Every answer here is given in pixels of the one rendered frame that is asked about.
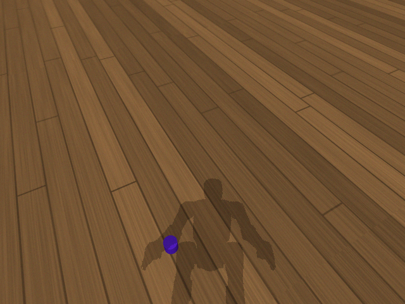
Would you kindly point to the tin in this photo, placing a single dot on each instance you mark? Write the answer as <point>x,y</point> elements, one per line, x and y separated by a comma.
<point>170,244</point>

